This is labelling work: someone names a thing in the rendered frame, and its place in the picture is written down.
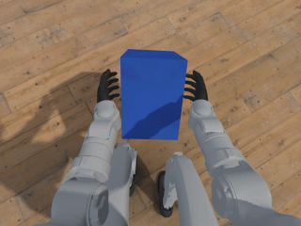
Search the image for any left robot foot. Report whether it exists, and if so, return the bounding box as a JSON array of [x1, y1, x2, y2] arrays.
[[129, 159, 137, 196]]

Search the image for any carton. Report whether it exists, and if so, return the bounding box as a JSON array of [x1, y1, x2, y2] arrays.
[[120, 49, 188, 140]]

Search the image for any robot left hand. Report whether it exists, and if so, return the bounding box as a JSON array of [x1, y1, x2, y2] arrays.
[[97, 69, 120, 103]]

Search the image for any robot right hand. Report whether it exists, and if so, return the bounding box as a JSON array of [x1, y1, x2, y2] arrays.
[[183, 70, 208, 102]]

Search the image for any left robot forearm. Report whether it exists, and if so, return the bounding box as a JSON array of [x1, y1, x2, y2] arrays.
[[51, 100, 121, 216]]

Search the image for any left robot upper arm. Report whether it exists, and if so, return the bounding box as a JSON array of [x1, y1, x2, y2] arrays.
[[33, 180, 109, 226]]

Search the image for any right robot upper arm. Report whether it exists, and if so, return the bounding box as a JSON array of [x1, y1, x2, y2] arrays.
[[211, 169, 301, 226]]

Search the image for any right robot forearm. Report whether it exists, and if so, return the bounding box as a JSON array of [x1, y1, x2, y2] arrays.
[[187, 99, 272, 202]]

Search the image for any left robot thigh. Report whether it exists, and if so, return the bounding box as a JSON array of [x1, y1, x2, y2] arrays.
[[102, 146, 137, 226]]

